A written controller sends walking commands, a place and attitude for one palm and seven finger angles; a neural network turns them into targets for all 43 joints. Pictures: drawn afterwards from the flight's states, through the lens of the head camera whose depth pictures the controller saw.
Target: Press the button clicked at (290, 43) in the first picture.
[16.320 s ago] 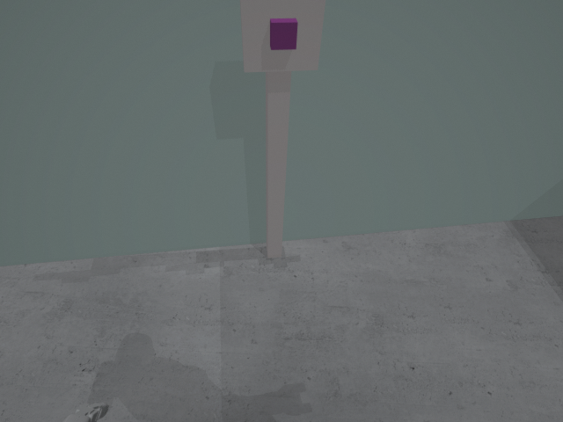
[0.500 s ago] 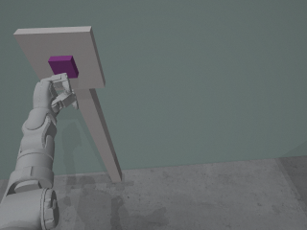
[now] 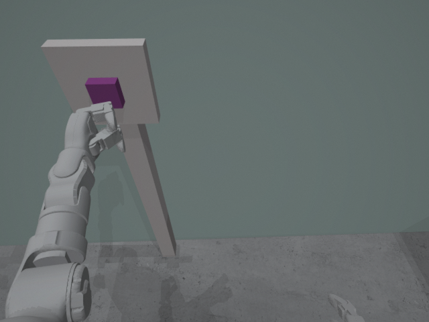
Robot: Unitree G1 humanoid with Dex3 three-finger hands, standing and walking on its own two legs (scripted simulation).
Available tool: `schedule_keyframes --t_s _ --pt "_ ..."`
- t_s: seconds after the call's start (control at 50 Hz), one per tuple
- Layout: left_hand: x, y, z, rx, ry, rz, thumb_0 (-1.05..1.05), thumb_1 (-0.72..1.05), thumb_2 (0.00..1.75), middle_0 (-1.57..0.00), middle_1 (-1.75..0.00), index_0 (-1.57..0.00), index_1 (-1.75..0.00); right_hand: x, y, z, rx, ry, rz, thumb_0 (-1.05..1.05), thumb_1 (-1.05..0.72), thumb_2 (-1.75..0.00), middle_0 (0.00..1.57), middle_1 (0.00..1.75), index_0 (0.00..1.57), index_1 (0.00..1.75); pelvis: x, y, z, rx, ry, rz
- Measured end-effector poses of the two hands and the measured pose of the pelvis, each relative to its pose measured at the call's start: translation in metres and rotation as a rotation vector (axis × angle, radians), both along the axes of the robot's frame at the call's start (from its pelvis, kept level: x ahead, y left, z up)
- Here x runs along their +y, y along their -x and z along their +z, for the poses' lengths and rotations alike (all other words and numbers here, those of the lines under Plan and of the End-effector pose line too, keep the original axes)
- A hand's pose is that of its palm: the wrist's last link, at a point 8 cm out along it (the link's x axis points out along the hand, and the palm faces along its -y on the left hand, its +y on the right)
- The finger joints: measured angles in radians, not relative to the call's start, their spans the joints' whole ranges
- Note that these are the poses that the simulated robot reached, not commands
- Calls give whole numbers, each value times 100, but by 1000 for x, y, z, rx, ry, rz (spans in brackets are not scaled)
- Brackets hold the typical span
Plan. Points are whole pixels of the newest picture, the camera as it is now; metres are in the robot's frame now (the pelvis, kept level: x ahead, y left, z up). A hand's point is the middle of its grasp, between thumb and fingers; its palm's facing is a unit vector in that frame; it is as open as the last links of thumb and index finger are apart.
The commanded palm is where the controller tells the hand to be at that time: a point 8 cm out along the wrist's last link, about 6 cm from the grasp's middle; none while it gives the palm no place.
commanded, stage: press the button with the knuckle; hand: left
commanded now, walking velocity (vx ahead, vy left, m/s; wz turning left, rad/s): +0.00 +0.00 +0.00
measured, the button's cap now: (106, 92) +0.51 +0.23 +0.18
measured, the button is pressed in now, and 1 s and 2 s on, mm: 0 8 0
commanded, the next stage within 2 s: hold the button down briefly in 0.88 s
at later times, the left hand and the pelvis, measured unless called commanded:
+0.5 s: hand (121, 120) +0.46 +0.19 +0.15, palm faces +0.07 -1.00 -0.01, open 3.0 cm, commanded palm +0.43 +0.25 +0.15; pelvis -0.01 +0.00 +0.00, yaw +0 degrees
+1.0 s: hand (118, 119) +0.46 +0.20 +0.15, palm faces +0.07 -1.00 -0.01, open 2.9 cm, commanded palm +0.46 +0.25 +0.15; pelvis -0.03 +0.00 -0.01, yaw +1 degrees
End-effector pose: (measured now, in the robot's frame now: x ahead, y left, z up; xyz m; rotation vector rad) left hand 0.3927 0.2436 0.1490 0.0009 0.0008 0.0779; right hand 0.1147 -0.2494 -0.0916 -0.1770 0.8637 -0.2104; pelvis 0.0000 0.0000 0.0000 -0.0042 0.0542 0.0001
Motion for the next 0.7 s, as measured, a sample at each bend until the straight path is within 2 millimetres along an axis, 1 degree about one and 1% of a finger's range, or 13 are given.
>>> schedule_keyframes --t_s 0.08,0.18,0.48,0.58,0.7 --pt "5 1 1 -4 -10 9 1 90 90 -130 -150 -130 -150 -1 7 -3 24 0 -6 1 -90 -90 20 30 20 30 0 1 0 -1 1 0" --pt "9 -3 3 -4 -8 10 1 90 90 -130 -150 -130 -150 -5 22 -8 77 11 -16 1 -90 -90 20 30 20 30 -1 2 0 4 4 7" --pt "3 -37 2 12 -4 -3 0 89 92 -130 -150 -130 -150 -17 75 -17 205 38 -76 1 -90 -90 20 30 20 30 0 6 -3 46 7 0" --pt "6 -38 0 11 -7 -3 -2 84 94 -129 -150 -130 -150 -17 90 -20 251 38 -81 1 -90 -90 20 30 20 30 0 8 -4 54 10 3" --pt "8 -40 0 20 -15 -4 -3 82 95 -130 -150 -132 -150 -16 100 -22 276 42 -75 1 -90 -90 20 30 20 30 0 13 -6 64 16 13"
